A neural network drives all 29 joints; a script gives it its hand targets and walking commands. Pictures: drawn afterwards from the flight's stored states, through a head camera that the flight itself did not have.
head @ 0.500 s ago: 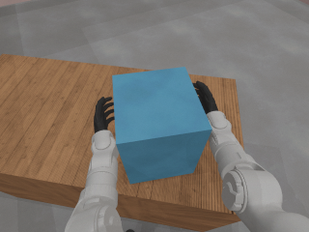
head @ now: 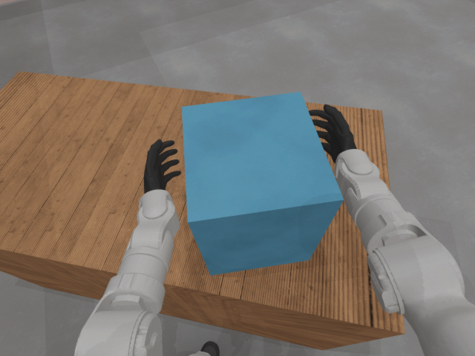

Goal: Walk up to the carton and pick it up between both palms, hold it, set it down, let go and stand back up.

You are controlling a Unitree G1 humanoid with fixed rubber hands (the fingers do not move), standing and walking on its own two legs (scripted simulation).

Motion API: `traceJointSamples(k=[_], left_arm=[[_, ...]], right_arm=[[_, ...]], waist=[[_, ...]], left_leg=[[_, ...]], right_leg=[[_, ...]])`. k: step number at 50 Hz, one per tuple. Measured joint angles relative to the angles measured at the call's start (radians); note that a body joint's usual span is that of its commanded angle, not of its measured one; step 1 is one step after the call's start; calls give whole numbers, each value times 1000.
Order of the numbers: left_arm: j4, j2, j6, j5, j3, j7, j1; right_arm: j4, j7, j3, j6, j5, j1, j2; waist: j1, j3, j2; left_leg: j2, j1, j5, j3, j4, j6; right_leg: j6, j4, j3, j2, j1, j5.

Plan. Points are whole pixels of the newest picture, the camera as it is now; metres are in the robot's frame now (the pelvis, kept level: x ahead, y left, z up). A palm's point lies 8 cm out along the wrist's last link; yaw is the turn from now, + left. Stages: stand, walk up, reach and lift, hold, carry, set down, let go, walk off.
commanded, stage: set down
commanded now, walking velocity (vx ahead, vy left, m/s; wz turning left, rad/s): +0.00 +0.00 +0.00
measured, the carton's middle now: (251, 191) +0.40 +0.07 +0.01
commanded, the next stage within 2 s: none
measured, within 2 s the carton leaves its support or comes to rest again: neither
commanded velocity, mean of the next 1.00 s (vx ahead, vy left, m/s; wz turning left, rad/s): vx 0.00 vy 0.00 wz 0.00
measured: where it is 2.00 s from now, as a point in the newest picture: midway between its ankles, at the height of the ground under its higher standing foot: outside the picture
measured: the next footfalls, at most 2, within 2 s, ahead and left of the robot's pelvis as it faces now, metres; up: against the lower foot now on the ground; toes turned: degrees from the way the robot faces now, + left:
none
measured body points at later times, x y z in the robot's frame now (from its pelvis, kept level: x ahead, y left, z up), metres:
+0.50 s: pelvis -0.02 -0.01 +0.00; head +0.07 -0.01 +0.44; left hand +0.32 +0.24 +0.03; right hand +0.45 -0.13 +0.04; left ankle +0.03 +0.17 -0.73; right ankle +0.00 -0.09 -0.73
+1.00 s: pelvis -0.02 -0.01 +0.00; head +0.05 +0.01 +0.45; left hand +0.29 +0.23 +0.02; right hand +0.41 -0.17 +0.03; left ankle +0.03 +0.17 -0.73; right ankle +0.00 -0.09 -0.73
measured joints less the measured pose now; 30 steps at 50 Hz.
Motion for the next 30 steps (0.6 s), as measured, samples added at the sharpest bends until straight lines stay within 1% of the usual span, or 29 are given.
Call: traceJointSamples(k=[4,7,10,11,14,18,21,26,29,30], left_arm=[[-29,5,-10,-7,-4,-15,37],[-83,5,-14,-8,-12,-26,78],[-176,7,4,1,-26,-34,134],[-186,10,5,0,-31,-36,144],[-198,27,18,-18,-46,-42,158],[-183,53,17,-44,-54,-47,159],[-207,54,6,-56,-58,-49,176],[-259,51,25,-51,-68,-54,214],[-211,61,35,-69,-70,-56,200],[-212,64,41,-71,-71,-50,204]], right_arm=[[-4,14,-5,-16,-2,11,-24],[-39,28,-1,-26,11,41,-36],[-93,46,20,-39,42,89,-54],[-102,52,23,-43,46,103,-60],[-141,59,34,-42,55,143,-84],[-159,70,44,-44,69,170,-97],[-203,80,54,-57,95,212,-109],[-241,95,70,-67,116,261,-125],[-244,99,69,-56,105,277,-127],[-241,107,63,-57,107,279,-123]], waist=[[-4,-1,1],[-8,7,-3],[-20,26,1],[-22,27,1],[-23,32,-2],[-36,35,-5],[-39,32,-8],[-48,53,-3],[-45,57,-14],[-51,59,-17]], left_leg=[[1,-15,-1,-6,7,1],[3,-12,5,-4,-2,-1],[5,5,13,-6,-13,-2],[6,8,15,-6,-16,-3],[5,12,19,-3,-22,-1],[3,9,26,1,-23,3],[1,8,30,5,-25,3],[-3,38,34,7,-31,5],[-7,48,30,17,-25,17],[-9,51,30,17,-25,13]], right_leg=[[-2,12,-6,1,-16,-5],[-4,8,-4,4,-16,0],[-6,-5,-6,6,3,7],[-7,-6,-7,6,5,8],[-8,2,-5,6,1,7],[-9,18,-2,3,-12,6],[-7,24,2,1,-17,6],[-5,24,4,-3,9,7],[-2,44,12,-8,10,0],[-2,48,12,-10,11,-3]])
